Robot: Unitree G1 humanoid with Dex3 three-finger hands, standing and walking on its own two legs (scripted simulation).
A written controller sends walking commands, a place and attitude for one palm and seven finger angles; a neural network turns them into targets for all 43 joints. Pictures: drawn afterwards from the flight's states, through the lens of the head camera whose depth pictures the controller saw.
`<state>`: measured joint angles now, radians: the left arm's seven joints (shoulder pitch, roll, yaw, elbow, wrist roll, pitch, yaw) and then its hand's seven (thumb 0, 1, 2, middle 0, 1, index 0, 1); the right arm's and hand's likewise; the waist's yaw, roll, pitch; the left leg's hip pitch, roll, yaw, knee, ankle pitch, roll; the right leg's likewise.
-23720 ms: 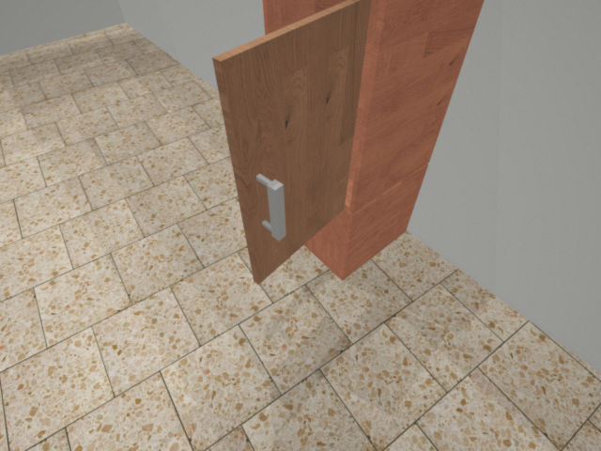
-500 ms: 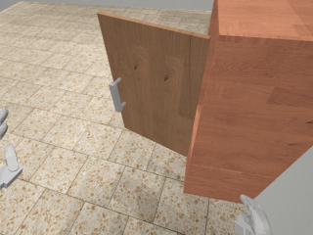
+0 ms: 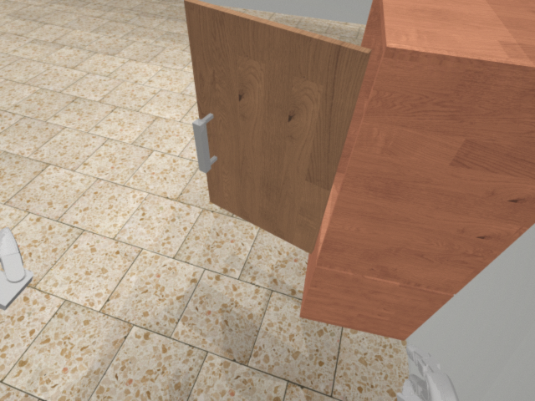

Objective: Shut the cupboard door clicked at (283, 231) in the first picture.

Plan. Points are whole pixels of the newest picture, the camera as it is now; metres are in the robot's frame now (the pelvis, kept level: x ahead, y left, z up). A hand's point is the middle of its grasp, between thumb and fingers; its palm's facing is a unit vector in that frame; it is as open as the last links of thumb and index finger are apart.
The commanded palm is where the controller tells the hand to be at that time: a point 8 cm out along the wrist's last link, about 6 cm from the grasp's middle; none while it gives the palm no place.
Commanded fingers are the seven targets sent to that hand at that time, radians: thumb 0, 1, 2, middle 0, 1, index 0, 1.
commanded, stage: step back with the hand held close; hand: left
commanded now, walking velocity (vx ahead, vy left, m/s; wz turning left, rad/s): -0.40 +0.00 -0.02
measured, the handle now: (207, 143) +0.71 +0.19 -0.06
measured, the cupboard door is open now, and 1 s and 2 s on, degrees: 71 71 71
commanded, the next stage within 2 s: stop stepping back and stand still in 0.84 s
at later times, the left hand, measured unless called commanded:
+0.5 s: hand out of the picture +0.17 +0.29 +0.18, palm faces +0.47 -0.75 -0.46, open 7.5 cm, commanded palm +0.11 +0.31 +0.19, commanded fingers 0.00 0.90 0.90 -0.20 -0.30 -0.20 -0.30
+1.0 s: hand out of the picture +0.06 +0.27 +0.17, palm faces +0.38 -0.82 -0.42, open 7.5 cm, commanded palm -0.01 +0.29 +0.19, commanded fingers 0.00 0.90 0.90 -0.20 -0.30 -0.20 -0.30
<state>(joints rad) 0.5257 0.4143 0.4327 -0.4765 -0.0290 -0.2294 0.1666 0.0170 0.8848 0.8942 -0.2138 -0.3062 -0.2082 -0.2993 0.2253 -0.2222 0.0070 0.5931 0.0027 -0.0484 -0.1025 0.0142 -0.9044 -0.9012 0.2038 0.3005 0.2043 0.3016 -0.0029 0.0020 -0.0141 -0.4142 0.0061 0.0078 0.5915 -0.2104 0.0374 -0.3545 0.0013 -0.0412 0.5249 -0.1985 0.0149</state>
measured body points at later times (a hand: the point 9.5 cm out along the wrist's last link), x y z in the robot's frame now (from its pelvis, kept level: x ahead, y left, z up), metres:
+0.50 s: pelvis -0.03 +0.01 +0.01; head -0.01 +0.04 +0.45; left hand +0.14 +0.33 +0.20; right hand +0.14 -0.23 -0.07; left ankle +0.06 +0.09 -0.73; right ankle -0.14 -0.13 -0.70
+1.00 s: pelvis -0.16 +0.00 +0.00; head -0.16 +0.02 +0.45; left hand +0.04 +0.31 +0.19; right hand -0.02 -0.27 -0.07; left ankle -0.03 +0.09 -0.73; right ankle -0.20 -0.12 -0.72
